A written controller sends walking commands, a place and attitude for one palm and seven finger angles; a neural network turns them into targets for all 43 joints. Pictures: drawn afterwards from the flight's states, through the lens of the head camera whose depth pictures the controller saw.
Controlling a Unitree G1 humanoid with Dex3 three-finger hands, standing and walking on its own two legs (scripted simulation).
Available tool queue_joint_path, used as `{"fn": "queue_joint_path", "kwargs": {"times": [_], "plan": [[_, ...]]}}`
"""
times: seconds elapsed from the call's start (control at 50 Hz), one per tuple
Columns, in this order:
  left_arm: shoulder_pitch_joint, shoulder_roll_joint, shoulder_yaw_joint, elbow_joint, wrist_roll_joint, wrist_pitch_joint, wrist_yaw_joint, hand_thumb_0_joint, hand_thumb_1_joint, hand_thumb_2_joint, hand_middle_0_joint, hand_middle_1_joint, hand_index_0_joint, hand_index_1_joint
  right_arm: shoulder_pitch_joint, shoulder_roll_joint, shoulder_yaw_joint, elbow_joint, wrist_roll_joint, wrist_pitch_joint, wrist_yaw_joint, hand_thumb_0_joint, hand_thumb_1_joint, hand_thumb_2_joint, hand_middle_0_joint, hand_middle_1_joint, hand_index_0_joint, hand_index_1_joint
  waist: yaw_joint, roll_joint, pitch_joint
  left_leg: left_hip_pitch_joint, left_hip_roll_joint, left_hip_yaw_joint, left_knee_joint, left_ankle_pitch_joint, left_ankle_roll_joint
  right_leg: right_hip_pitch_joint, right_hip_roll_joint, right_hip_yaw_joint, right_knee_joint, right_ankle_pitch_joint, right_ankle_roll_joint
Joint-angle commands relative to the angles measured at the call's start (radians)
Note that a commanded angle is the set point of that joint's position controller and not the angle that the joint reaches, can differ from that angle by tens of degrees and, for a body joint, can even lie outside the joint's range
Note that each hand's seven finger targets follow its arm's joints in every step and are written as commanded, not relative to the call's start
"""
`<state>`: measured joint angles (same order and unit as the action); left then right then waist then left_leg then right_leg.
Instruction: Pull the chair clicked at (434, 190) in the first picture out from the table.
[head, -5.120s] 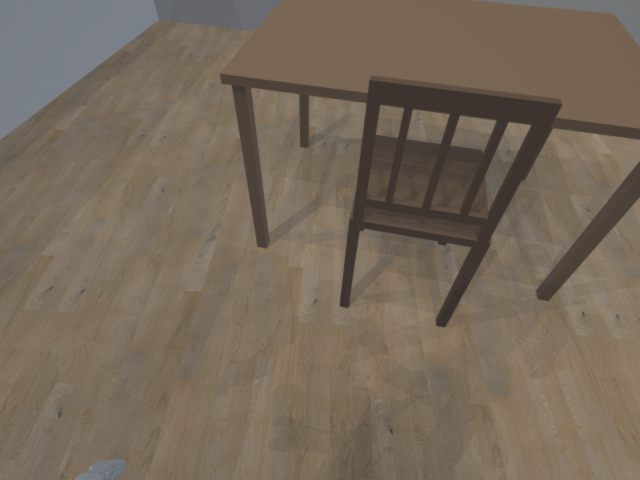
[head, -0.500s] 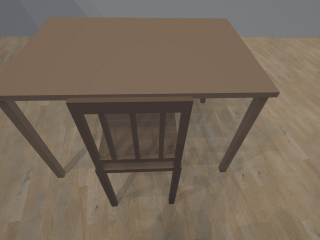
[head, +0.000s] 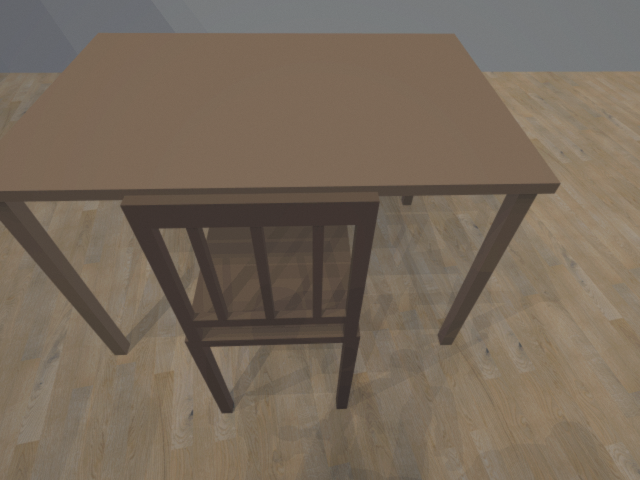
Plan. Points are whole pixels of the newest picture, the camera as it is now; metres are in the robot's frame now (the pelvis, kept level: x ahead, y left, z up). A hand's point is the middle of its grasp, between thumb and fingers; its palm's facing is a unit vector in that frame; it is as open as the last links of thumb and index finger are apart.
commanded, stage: look again from close up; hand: left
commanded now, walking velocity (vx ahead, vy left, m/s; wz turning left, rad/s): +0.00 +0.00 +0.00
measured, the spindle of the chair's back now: (264, 275) +0.46 +0.13 -0.08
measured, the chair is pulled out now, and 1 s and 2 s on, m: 0.00 0.00 0.00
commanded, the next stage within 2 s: raise the hand toward the chair's back in 0.28 s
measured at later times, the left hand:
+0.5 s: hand out of the picture +0.09 +0.20 -0.11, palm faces +0.18 -0.96 -0.21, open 7.5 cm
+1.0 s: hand (172, 469) +0.15 +0.19 -0.06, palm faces +0.14 -0.99 -0.08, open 10.9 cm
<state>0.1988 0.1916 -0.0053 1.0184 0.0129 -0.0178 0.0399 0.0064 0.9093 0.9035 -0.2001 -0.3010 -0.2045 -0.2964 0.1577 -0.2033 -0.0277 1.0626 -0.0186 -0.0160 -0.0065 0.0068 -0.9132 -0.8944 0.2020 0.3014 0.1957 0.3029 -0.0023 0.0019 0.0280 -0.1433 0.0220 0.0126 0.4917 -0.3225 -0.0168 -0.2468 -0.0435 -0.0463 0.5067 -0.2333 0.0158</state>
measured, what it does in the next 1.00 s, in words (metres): lowers itself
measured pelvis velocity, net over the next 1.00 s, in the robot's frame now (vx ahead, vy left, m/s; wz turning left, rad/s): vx -0.04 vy -0.02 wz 0.06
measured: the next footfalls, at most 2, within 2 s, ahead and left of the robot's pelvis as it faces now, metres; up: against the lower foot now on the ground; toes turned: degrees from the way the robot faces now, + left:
none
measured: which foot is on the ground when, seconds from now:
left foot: down 0.00-1.00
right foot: down 0.00-1.00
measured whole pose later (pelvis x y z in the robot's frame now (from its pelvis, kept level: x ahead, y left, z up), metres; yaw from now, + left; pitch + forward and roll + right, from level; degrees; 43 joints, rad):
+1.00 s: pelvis -0.04 -0.02 -0.13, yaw +3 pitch +17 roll -1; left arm 0.46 0.21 0.19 -0.14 -0.29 -0.44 -0.28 0.02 0.38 0.68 -0.15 -0.22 -0.15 -0.21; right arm 0.09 -0.24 -0.01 0.54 -0.01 -0.28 -0.02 0.01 -0.91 -0.89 0.20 0.30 0.20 0.30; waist 0.08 0.01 -0.13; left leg -1.04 0.01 -0.10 1.39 -0.66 -0.05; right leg -1.10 -0.06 -0.10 1.34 -0.55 -0.03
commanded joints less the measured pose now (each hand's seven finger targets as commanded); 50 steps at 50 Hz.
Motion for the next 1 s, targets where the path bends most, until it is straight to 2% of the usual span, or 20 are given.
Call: {"fn": "queue_joint_path", "kwargs": {"times": [0.0,0.34,0.36,0.38,0.4,0.42,0.46,0.48,0.52,0.56,0.58,0.62,0.66,0.7,0.74,0.76,0.82,0.86,0.9,0.98], "plan": [[0.049,0.141,0.032,-0.034,0.000,-0.013,0.009,0.000,0.900,0.900,-0.200,-0.300,-0.200,-0.300,0.041,-0.093,-0.008,-0.025,0.005,-0.006,-0.006,0.000,-0.900,-0.900,0.200,0.300,0.200,0.300,0.002,0.001,-0.013,-0.047,0.061,-0.045,-0.089,0.251,0.027,0.065,-0.074,0.089,-0.084,0.217,-0.028],[0.116,0.096,0.022,0.036,0.000,-0.008,0.009,0.000,0.900,0.900,-0.200,-0.300,-0.200,-0.300,0.120,-0.053,0.001,0.057,0.013,-0.007,-0.009,0.000,-0.900,-0.900,0.200,0.300,0.200,0.300,0.004,0.021,0.042,-0.062,0.067,-0.054,-0.152,0.157,0.032,0.046,-0.068,0.081,-0.119,0.113,-0.019],[0.039,0.271,0.006,-0.033,-0.009,-0.010,0.005,0.000,0.900,0.900,-0.200,-0.300,-0.200,-0.300,0.076,-0.166,-0.017,-0.040,-0.015,0.001,-0.011,0.000,-0.900,-0.900,0.200,0.300,0.200,0.300,-0.030,0.059,0.072,-0.119,0.015,-0.062,-0.204,0.246,0.057,0.027,0.008,0.031,0.022,0.047,-0.044],[-0.630,0.362,0.221,-1.405,-0.166,-0.169,0.045,0.000,0.877,0.890,-0.198,-0.296,-0.198,-0.296,0.078,-0.228,-0.001,-0.365,0.054,-0.164,-0.060,0.000,-0.900,-0.900,0.200,0.300,0.200,0.300,-0.130,0.165,-0.293,0.028,-0.025,-0.009,-0.156,0.191,0.042,0.041,0.077,-0.015,-0.031,0.040,-0.031],[-0.115,0.189,0.073,-1.181,-0.135,-0.093,0.076,0.000,0.853,0.880,-0.195,-0.293,-0.195,-0.293,0.080,-0.182,-0.001,-0.329,0.056,-0.256,-0.084,0.000,-0.900,-0.900,0.200,0.300,0.200,0.300,-0.018,0.264,-0.252,0.041,-0.020,0.030,-0.184,0.181,0.022,0.029,0.073,-0.011,-0.002,-0.036,-0.068],[0.107,-0.019,-0.001,-0.919,-0.146,0.009,0.093,0.000,0.830,0.870,-0.193,-0.289,-0.193,-0.289,0.045,-0.152,0.003,-0.285,0.065,-0.278,-0.081,0.000,-0.900,-0.900,0.200,0.300,0.200,0.300,-0.054,0.092,-0.004,-0.145,0.000,-0.006,-0.185,0.057,0.012,-0.046,0.069,-0.041,0.000,-0.034,-0.059],[0.057,-0.001,0.045,-0.973,-0.168,-0.061,0.084,0.000,0.783,0.850,-0.188,-0.282,-0.188,-0.282,0.040,-0.174,-0.014,-0.346,0.057,-0.320,-0.072,0.000,-0.900,-0.900,0.200,0.300,0.200,0.300,-0.085,-0.126,0.107,-0.276,-0.031,-0.038,-0.077,-0.052,0.037,-0.129,0.054,-0.059,-0.027,-0.114,-0.037],[0.044,0.044,0.092,-0.995,-0.162,-0.136,0.071,0.000,0.760,0.840,-0.186,-0.278,-0.186,-0.278,0.052,-0.185,-0.020,-0.378,0.035,-0.351,-0.054,0.000,-0.900,-0.900,0.200,0.300,0.200,0.300,-0.073,-0.148,0.007,-0.322,-0.044,-0.053,0.002,-0.073,0.031,-0.189,0.045,-0.066,0.041,-0.170,-0.032],[0.181,0.044,0.154,-0.965,-0.173,-0.292,0.017,0.000,0.713,0.820,-0.181,-0.271,-0.181,-0.271,0.020,-0.170,-0.043,-0.440,0.003,-0.389,-0.016,0.000,-0.900,-0.900,0.200,0.300,0.200,0.300,0.013,-0.097,-0.166,-0.427,-0.047,-0.055,0.132,-0.064,0.014,-0.247,0.042,-0.058,0.201,-0.188,-0.036],[0.405,0.014,0.211,-0.851,-0.223,-0.447,-0.079,0.000,0.667,0.800,-0.177,-0.263,-0.177,-0.263,0.000,-0.152,-0.054,-0.504,-0.006,-0.395,0.037,0.000,-0.900,-0.900,0.200,0.300,0.200,0.300,0.089,-0.060,-0.195,-0.570,-0.054,-0.032,0.255,-0.041,-0.005,-0.311,0.039,-0.042,0.330,-0.197,-0.053],[0.422,-0.026,0.191,-0.841,-0.252,-0.540,-0.141,0.000,0.643,0.790,-0.174,-0.260,-0.174,-0.260,-0.012,-0.151,-0.056,-0.519,-0.009,-0.392,0.060,0.000,-0.900,-0.900,0.200,0.300,0.200,0.300,0.088,-0.100,-0.193,-0.647,-0.058,-0.024,0.339,-0.039,-0.007,-0.378,0.037,-0.035,0.410,-0.182,-0.057],[0.435,0.007,0.218,-0.860,-0.264,-0.703,-0.255,0.000,0.597,0.770,-0.170,-0.252,-0.170,-0.252,-0.026,-0.166,-0.075,-0.561,-0.023,-0.384,0.089,0.000,-0.900,-0.900,0.200,0.300,0.200,0.300,0.094,-0.062,-0.244,-0.771,-0.070,-0.007,0.489,-0.054,-0.005,-0.473,0.030,0.007,0.550,-0.163,-0.066],[0.508,0.056,0.245,-0.891,-0.261,-0.641,-0.305,0.000,0.550,0.750,-0.165,-0.245,-0.165,-0.245,-0.052,-0.183,-0.085,-0.637,-0.006,-0.349,0.093,0.000,-0.900,-0.900,0.200,0.300,0.200,0.300,0.116,-0.026,-0.278,-0.815,-0.077,0.009,0.518,-0.082,0.009,-0.482,0.029,0.032,0.573,-0.194,-0.070],[0.392,0.081,0.226,-1.089,-0.293,-0.524,-0.319,0.000,0.503,0.730,-0.160,-0.238,-0.160,-0.238,-0.078,-0.197,-0.078,-0.724,0.014,-0.315,0.066,0.000,-0.900,-0.900,0.200,0.300,0.200,0.300,0.079,-0.039,-0.276,-0.830,-0.077,0.002,0.524,-0.191,0.023,-0.520,0.031,0.037,0.548,-0.336,-0.056],[0.291,0.122,0.243,-1.298,-0.307,-0.462,-0.285,0.000,0.457,0.710,-0.156,-0.230,-0.156,-0.230,-0.056,-0.190,-0.067,-0.749,0.018,-0.298,0.033,0.000,-0.900,-0.900,0.200,0.300,0.200,0.300,0.053,0.056,-0.331,-0.814,-0.069,-0.019,0.566,-0.138,0.032,-0.541,0.037,0.043,0.567,-0.276,-0.048],[0.199,0.162,0.265,-1.424,-0.308,-0.476,-0.261,0.000,0.433,0.700,-0.153,-0.227,-0.153,-0.227,-0.037,-0.183,-0.069,-0.745,0.020,-0.301,0.016,0.000,-0.900,-0.900,0.200,0.300,0.200,0.300,0.030,0.014,-0.388,-0.807,-0.063,-0.034,0.597,-0.154,0.035,-0.564,0.044,0.053,0.569,-0.303,-0.040],[0.190,0.154,0.246,-1.553,-0.296,-0.529,-0.232,0.000,0.363,0.670,-0.146,-0.216,-0.146,-0.216,0.017,-0.177,-0.069,-0.707,0.010,-0.303,-0.011,0.000,-0.900,-0.900,0.200,0.300,0.200,0.300,0.012,0.089,-0.454,-0.739,-0.053,-0.047,0.667,0.082,0.039,-0.557,0.054,0.026,0.640,-0.030,-0.042],[0.133,0.148,0.225,-1.539,-0.293,-0.552,-0.258,0.000,0.317,0.650,-0.142,-0.208,-0.142,-0.208,0.034,-0.180,-0.066,-0.668,0.006,-0.310,-0.021,0.000,-0.900,-0.900,0.200,0.300,0.200,0.300,-0.025,0.071,-0.486,-0.733,-0.051,-0.049,0.718,0.141,0.044,-0.564,0.056,0.031,0.655,0.050,-0.033],[0.166,0.131,0.235,-1.387,-0.307,-0.526,-0.306,0.000,0.270,0.630,-0.137,-0.201,-0.137,-0.201,0.021,-0.178,-0.062,-0.633,0.016,-0.312,-0.030,0.000,-0.900,-0.900,0.200,0.300,0.200,0.300,-0.037,-0.002,-0.426,-0.804,-0.047,-0.051,0.733,0.056,0.038,-0.560,0.051,0.048,0.625,-0.011,-0.023],[0.211,0.134,0.255,-1.280,-0.335,-0.393,-0.388,0.000,0.177,0.590,-0.128,-0.186,-0.128,-0.186,-0.016,-0.177,-0.049,-0.646,0.046,-0.303,-0.054,0.000,-0.900,-0.900,0.200,0.300,0.200,0.300,-0.005,-0.025,-0.430,-0.857,-0.051,-0.041,0.714,-0.043,0.038,-0.500,0.032,0.084,0.561,-0.152,-0.014]]}}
